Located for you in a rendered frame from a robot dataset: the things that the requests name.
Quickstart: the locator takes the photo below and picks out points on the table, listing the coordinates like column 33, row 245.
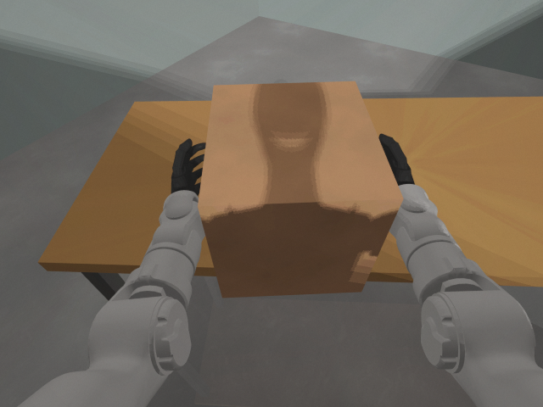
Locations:
column 480, row 161

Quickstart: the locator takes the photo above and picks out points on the left robot upper arm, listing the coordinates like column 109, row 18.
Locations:
column 135, row 344

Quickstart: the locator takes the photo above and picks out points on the left robot forearm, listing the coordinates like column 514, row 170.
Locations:
column 172, row 257

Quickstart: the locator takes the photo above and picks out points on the right robot upper arm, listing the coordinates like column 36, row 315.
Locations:
column 484, row 340

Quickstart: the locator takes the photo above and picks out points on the robot right hand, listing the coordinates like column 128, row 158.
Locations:
column 397, row 160

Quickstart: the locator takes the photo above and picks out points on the right robot forearm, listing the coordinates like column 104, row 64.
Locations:
column 431, row 255

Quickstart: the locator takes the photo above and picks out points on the carton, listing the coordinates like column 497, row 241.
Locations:
column 297, row 195

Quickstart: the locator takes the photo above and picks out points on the robot left hand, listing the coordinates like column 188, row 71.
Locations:
column 183, row 177

